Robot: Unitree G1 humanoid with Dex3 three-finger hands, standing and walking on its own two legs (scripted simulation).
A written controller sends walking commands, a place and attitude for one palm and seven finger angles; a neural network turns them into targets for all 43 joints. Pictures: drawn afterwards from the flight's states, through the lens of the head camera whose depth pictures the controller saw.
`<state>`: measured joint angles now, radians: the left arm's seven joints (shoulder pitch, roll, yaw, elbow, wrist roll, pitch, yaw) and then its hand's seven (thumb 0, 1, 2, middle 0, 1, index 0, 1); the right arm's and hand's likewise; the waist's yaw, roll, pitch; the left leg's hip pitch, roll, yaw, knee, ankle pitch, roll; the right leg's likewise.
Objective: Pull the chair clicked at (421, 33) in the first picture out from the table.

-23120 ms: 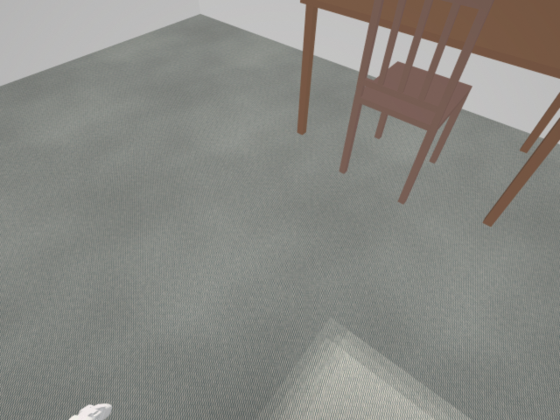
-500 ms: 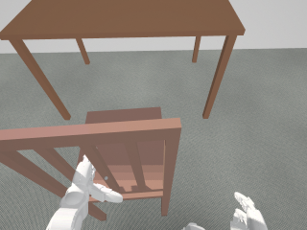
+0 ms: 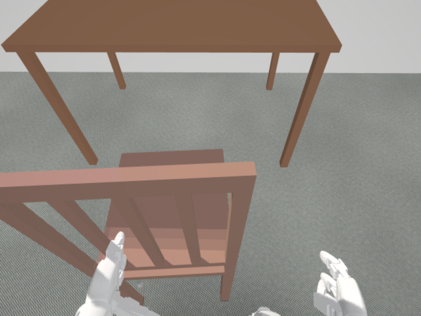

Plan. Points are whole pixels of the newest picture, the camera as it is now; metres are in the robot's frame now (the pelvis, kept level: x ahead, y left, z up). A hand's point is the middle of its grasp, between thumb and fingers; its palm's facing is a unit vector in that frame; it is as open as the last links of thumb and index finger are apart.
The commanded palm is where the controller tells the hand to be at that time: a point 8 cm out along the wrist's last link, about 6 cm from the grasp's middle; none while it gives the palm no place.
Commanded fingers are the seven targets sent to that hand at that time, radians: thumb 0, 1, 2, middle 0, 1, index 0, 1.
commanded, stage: draw the fingers out of the gap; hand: left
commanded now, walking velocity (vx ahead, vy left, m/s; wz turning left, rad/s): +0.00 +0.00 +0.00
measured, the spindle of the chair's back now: (144, 236) +0.27 +0.14 -0.01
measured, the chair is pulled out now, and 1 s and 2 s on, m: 0.57 0.57 0.56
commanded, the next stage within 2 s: draw the hand back to the body in 0.32 s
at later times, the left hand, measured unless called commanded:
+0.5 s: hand out of the picture +0.13 +0.14 -0.02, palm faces +0.07 -0.99 -0.09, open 17.5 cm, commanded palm +0.10 +0.20 +0.01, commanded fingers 0.00 -0.55 0.20 0.00 0.00 0.00 0.00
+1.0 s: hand (83, 300) +0.15 +0.18 +0.08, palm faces +0.08 -0.98 -0.20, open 17.1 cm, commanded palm +0.11 +0.25 +0.11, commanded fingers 0.00 -0.22 0.36 -0.05 -0.07 -0.05 -0.07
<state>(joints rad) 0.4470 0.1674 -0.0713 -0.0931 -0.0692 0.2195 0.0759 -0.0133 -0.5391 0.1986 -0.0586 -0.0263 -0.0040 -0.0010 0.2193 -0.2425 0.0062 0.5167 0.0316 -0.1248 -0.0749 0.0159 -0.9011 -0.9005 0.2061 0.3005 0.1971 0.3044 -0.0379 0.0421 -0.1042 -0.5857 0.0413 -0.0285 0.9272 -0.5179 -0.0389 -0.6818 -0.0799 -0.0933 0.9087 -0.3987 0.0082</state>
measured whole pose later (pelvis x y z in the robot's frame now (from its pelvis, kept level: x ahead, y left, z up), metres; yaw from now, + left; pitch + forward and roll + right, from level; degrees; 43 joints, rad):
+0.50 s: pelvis -0.01 +0.01 -0.02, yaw +1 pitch +11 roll -1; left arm 0.74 0.16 -0.12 -0.30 -0.09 0.14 0.07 -0.01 -0.54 0.20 0.00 0.00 -0.01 0.00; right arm 0.22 -0.22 0.00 0.47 0.03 -0.16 -0.10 0.02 -0.90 -0.90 0.21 0.30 0.20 0.30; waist -0.02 0.05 -0.13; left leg -0.67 0.03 -0.04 1.04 -0.56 -0.03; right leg -0.75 -0.09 -0.10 1.00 -0.43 0.01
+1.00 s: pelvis -0.02 +0.00 -0.01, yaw +0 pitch +8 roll -1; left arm 0.70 0.27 0.10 -0.43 -0.19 -0.16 -0.06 -0.02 -0.48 0.23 -0.01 -0.01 -0.03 -0.02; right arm 0.21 -0.20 -0.01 0.55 0.08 -0.18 -0.10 0.02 -0.90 -0.90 0.21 0.30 0.20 0.30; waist 0.02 0.07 -0.10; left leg -0.60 0.05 -0.04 1.01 -0.54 -0.04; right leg -0.69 -0.07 -0.10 0.97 -0.41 0.01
